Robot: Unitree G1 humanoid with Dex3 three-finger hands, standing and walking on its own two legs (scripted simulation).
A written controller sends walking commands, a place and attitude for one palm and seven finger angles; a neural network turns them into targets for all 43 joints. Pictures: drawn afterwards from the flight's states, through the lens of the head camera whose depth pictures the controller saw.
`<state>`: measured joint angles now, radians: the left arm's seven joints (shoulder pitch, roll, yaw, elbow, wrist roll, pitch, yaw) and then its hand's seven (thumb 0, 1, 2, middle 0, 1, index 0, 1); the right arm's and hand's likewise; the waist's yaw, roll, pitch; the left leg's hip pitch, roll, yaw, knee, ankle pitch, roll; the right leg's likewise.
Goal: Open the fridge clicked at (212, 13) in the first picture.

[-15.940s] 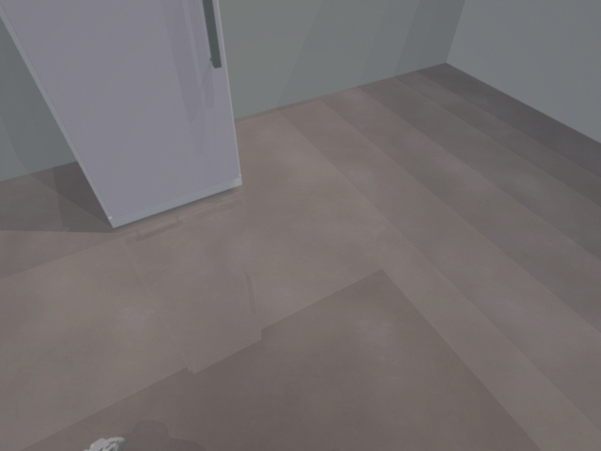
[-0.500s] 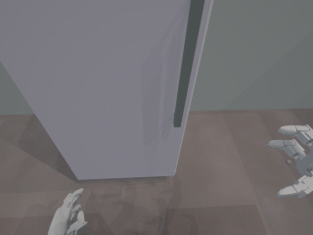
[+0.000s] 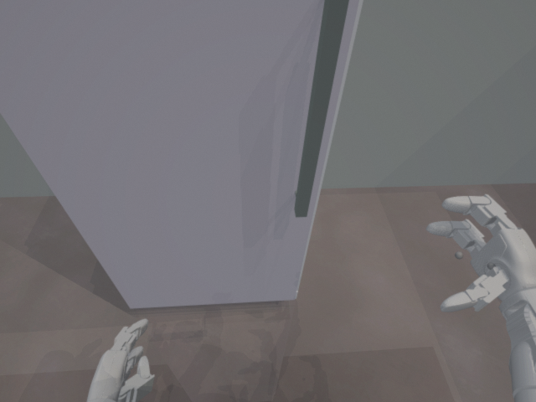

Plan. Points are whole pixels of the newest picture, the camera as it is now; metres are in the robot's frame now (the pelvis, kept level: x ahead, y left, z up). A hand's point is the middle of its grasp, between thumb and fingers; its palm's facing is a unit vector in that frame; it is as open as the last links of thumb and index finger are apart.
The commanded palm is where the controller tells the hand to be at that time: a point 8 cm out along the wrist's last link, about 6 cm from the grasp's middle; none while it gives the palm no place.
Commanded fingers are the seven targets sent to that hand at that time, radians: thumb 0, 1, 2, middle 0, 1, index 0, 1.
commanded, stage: move the hooked fingers beside the handle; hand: right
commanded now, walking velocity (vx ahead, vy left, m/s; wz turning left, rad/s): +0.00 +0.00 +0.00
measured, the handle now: (311, 125) +0.55 -0.05 +0.13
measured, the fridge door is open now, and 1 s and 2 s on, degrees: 0 0 0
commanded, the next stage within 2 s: none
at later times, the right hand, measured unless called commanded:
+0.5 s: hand (413, 213) +0.38 -0.19 +0.11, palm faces -0.11 +0.99 +0.01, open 14.0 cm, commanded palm +0.35 -0.25 +0.11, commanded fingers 0.00 0.50 -0.30 0.30 1.20 0.30 1.20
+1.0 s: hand (373, 182) +0.44 -0.15 +0.11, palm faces -0.12 +0.99 +0.01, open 14.0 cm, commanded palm +0.43 -0.20 +0.10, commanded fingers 0.00 0.50 -0.30 0.30 1.20 0.30 1.20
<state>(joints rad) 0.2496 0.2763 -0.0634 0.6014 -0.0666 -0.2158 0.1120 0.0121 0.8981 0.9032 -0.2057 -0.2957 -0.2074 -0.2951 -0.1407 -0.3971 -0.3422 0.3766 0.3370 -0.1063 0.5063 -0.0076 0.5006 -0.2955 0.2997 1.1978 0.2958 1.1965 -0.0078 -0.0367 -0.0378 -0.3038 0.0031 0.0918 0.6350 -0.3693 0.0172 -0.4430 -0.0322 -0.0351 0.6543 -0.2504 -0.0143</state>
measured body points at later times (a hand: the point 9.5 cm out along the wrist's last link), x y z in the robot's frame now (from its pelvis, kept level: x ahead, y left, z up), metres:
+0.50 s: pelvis +0.01 +0.00 +0.00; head +0.03 +0.01 +0.45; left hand +0.12 +0.26 -0.10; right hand +0.38 -0.25 +0.11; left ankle -0.02 +0.11 -0.72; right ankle +0.06 -0.11 -0.72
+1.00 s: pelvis +0.00 +0.01 -0.01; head +0.04 +0.01 +0.44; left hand +0.08 +0.27 -0.12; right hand +0.44 -0.20 +0.11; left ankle -0.02 +0.11 -0.72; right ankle +0.06 -0.11 -0.72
